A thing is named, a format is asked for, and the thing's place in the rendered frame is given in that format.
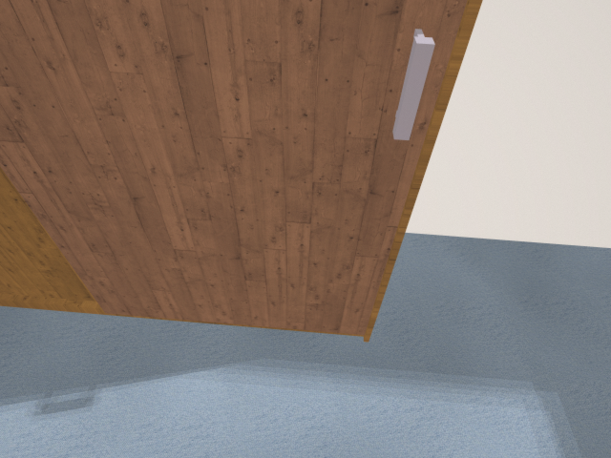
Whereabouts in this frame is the wardrobe door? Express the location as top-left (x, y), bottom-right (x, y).
top-left (0, 0), bottom-right (468, 335)
top-left (0, 167), bottom-right (96, 302)

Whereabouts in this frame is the handle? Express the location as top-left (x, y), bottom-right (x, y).
top-left (392, 29), bottom-right (435, 140)

